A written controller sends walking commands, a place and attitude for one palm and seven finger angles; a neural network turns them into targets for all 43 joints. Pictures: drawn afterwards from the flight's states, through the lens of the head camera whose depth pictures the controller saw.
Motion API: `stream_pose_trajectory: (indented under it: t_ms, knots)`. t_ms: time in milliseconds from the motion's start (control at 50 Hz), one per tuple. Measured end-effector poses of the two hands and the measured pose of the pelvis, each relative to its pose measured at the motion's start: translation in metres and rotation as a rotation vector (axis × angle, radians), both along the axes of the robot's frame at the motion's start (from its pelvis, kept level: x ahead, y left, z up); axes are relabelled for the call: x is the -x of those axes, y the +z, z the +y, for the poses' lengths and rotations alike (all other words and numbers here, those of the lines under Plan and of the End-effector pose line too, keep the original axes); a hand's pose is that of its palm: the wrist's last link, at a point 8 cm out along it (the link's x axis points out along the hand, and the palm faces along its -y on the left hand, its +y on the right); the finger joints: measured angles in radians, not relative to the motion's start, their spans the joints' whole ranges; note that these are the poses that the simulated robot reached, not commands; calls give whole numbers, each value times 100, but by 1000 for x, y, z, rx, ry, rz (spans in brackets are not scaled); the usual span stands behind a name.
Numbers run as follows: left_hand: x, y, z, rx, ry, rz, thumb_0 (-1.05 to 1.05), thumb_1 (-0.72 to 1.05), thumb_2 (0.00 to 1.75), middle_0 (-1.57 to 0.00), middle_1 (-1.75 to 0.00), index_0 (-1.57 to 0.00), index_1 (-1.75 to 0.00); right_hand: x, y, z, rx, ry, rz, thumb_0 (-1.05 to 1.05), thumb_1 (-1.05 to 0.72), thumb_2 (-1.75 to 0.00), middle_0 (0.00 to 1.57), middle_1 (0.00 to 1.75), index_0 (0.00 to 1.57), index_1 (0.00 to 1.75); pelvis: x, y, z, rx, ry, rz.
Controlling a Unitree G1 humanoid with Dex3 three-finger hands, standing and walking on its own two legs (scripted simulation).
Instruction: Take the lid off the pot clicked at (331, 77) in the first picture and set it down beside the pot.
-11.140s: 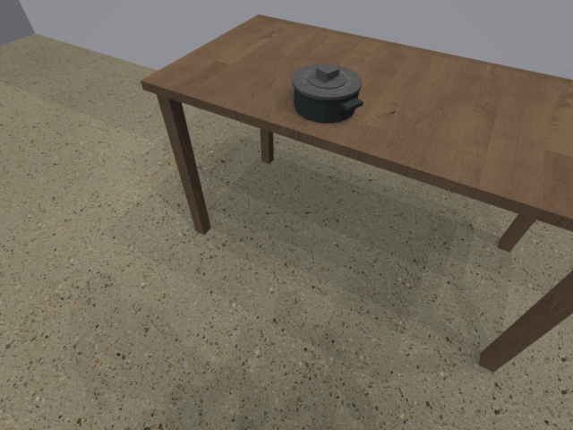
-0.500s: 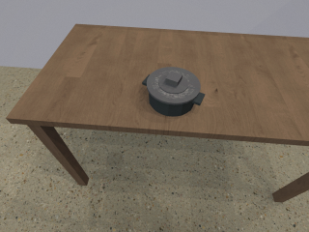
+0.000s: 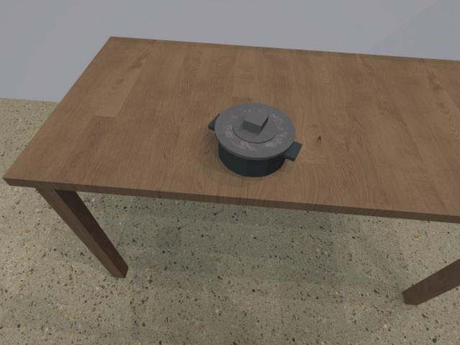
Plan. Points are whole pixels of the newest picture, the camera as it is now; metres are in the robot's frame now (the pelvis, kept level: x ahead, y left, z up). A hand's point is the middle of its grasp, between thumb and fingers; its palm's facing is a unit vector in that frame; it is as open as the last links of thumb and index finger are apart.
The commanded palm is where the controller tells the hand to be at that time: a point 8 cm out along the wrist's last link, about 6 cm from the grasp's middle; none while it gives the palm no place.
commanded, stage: shuffle to correct the standing spot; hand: left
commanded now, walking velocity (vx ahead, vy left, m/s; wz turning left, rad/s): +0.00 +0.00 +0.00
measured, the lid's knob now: (255, 120) +0.56 -0.02 +0.07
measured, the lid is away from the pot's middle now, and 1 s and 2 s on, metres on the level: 0.00 0.00 0.00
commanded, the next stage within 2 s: come to a stop and stand still in 1.50 s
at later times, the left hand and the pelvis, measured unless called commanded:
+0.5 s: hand out of the picture +0.00 +0.13 -0.18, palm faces +0.05 -0.98 -0.19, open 7.3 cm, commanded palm none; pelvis +0.04 -0.04 -0.01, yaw +1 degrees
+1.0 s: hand (176, 332) +0.17 +0.12 -0.18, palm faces +0.06 -0.98 -0.17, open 7.3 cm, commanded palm none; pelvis +0.10 -0.07 +0.00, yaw +2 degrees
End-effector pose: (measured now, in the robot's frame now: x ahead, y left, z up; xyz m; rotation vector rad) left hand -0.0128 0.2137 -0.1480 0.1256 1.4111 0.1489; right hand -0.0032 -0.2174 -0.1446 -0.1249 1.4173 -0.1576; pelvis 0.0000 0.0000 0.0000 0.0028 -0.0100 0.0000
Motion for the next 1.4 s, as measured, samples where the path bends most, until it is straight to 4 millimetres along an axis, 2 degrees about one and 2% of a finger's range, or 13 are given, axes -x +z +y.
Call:
stream_pose_trajectory:
  t_ms: [280, 420, 560, 700, 760, 800, 880, 980, 1120, 1180, 1260, 1340, 1400]
  knots:
    - [-1, -3, -8, 13, 2, 34, 1, 91, 90, -19, -30, -20, -30, 1, 0, -2, -12, -22, 24, 1, -92, -90, 20, 30, 20, 30, -12, -1, -9, -8, 5, 12]
    - [-6, 0, -20, -6, 23, 57, 1, 91, 90, -19, -30, -20, -30, -9, -5, -16, -21, -29, 48, 1, -91, -90, 20, 30, 21, 30, -27, -3, -26, -11, 10, 33]
    - [-17, -6, -38, -8, 50, 62, 1, 91, 90, -19, -30, -20, -30, -38, -8, -45, 16, -21, 36, 1, -91, -90, 20, 30, 20, 30, -45, -9, -44, 7, 21, 28]
    - [-29, -21, -54, 38, 76, 80, 1, 91, 90, -19, -30, -20, -30, -98, -1, -63, 88, 20, -26, 1, -91, -90, 20, 30, 20, 30, -66, -15, -48, 23, 29, 18]
    - [-40, -33, -55, 63, 59, 97, 1, 91, 90, -19, -30, -20, -30, -124, -1, -63, 109, 25, -95, 1, -91, -90, 20, 30, 20, 30, -75, -21, -47, 17, 15, 9]
    - [-56, -34, -53, 69, 34, 92, 1, 91, 90, -20, -30, -20, -30, -133, 4, -62, 108, 19, -135, 1, -91, -90, 20, 30, 20, 30, -79, -19, -48, 9, 2, -1]
    - [-105, -24, -45, 43, 15, -3, 1, 91, 90, -20, -30, -20, -30, -130, 15, -63, 103, 25, -117, 0, -91, -90, 20, 30, 20, 30, -87, -8, -54, 27, 15, 5]
    - [-166, -7, -42, 8, 10, -161, 1, 91, 90, -19, -30, -20, -30, -124, 19, -77, 84, 50, -43, 1, -92, -90, 20, 30, 21, 30, -97, 0, -69, 43, 27, 25]
    - [-215, 1, -66, -50, -49, -208, 1, 91, 90, -19, -30, -20, -30, -135, 2, -116, 49, 12, -20, 1, -91, -90, 20, 30, 21, 30, -119, -8, -106, 36, 33, 39]
    - [-221, -7, -83, -77, -62, -201, 0, 91, 90, -19, -30, -20, -30, -142, -14, -142, 49, -16, -12, 1, -91, -90, 20, 30, 21, 30, -128, -21, -124, 23, 34, 33]
    - [-212, -10, -107, -53, -60, -159, 0, 91, 90, -19, -30, -20, -30, -156, -14, -163, 82, -19, -11, 1, -91, -90, 20, 30, 21, 30, -131, -20, -131, 39, 56, 17]
    - [-198, -22, -122, -10, -32, -123, 1, 91, 90, -19, -30, -20, -30, -173, -2, -170, 118, -2, -50, 1, -91, -90, 20, 30, 20, 30, -132, -19, -134, 43, 57, 15]
    - [-189, -34, -122, 11, -13, -101, 1, 92, 90, -20, -30, -21, -30, -180, 3, -166, 137, 5, -93, 1, -91, -90, 20, 30, 20, 30, -129, -22, -134, 40, 39, 6]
